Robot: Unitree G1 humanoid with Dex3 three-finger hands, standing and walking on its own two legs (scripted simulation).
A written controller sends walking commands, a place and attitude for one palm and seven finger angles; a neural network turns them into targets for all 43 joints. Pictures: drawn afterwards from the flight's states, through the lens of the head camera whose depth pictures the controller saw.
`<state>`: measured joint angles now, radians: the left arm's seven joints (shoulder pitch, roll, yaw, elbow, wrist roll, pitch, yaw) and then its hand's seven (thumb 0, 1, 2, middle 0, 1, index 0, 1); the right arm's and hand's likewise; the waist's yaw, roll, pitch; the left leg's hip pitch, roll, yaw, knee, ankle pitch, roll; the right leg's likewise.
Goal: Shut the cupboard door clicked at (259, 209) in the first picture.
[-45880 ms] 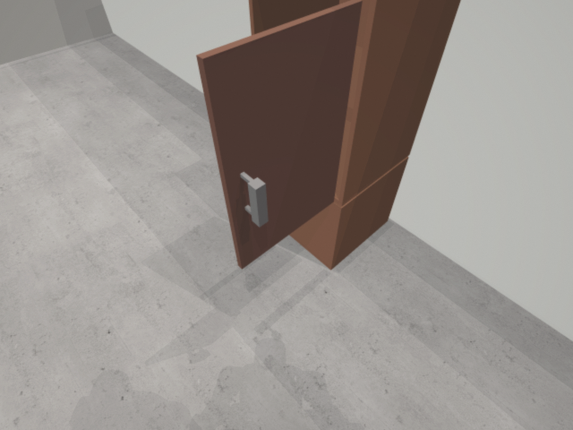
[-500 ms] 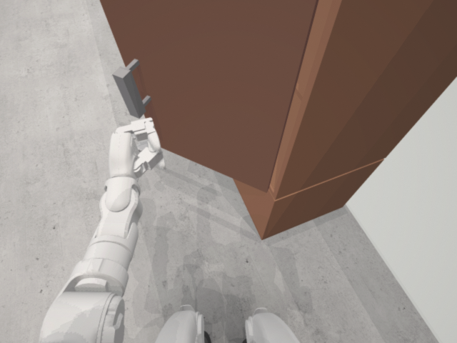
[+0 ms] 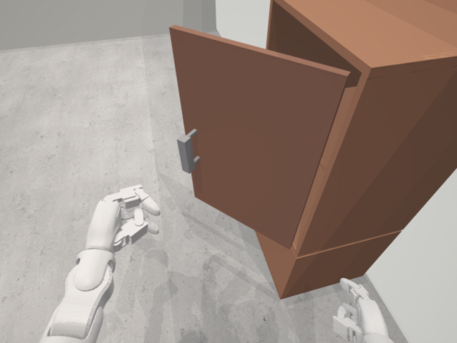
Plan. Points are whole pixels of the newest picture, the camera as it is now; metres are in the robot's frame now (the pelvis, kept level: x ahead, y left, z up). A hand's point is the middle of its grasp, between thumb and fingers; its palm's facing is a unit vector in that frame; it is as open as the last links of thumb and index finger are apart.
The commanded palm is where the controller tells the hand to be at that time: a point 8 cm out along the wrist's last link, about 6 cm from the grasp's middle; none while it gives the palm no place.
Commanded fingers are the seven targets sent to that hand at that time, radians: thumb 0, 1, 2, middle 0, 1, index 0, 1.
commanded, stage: draw the hand back to the body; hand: left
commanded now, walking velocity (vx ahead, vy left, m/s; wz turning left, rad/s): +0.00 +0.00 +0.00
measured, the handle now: (191, 150) +0.62 +0.15 -0.06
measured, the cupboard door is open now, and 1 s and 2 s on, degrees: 42 42 42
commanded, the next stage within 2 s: step back with the hand held close in 0.84 s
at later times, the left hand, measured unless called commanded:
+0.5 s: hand (10, 247) +0.19 +0.28 +0.17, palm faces +0.45 -0.78 -0.44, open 6.4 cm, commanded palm +0.15 +0.31 +0.19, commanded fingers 0.00 0.90 0.90 -0.20 -0.30 -0.20 -0.30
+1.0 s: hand (26, 251) +0.19 +0.26 +0.17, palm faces +0.44 -0.80 -0.41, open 7.4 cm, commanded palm +0.14 +0.30 +0.19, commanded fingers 0.00 0.90 0.90 -0.20 -0.30 -0.20 -0.30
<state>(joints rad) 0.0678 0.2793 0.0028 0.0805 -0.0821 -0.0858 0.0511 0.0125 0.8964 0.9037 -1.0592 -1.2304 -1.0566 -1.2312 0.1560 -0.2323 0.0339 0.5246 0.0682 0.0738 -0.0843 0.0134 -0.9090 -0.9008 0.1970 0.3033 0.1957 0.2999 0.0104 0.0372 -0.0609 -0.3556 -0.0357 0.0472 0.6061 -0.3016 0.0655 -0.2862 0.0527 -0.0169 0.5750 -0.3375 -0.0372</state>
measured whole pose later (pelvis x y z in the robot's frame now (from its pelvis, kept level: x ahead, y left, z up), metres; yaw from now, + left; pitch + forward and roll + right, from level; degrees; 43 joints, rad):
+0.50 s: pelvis +0.01 +0.01 +0.01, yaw +1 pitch -3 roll -1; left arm 0.48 0.39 0.35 -0.39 -0.09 -0.03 0.10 0.01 0.89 0.90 -0.39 -0.49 -0.38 -0.49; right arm 0.21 -0.23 0.04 0.61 0.03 -0.02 -0.05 0.02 -0.90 -0.90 0.20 0.30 0.20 0.30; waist 0.07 0.08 -0.02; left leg -0.14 -0.06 0.03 0.42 -0.23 0.08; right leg -0.06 0.03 -0.02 0.37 -0.26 -0.02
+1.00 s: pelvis +0.00 -0.01 +0.01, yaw +0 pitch -3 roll -1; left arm 0.47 0.36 0.35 -0.36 -0.09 -0.07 0.09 0.01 0.89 0.90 -0.21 -0.30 -0.21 -0.30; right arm 0.20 -0.24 0.02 0.61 0.03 -0.07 -0.06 0.02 -0.91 -0.90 0.20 0.30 0.20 0.30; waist 0.06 0.07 -0.01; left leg -0.15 -0.04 0.04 0.43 -0.23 0.06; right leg -0.07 0.06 -0.02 0.37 -0.25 -0.04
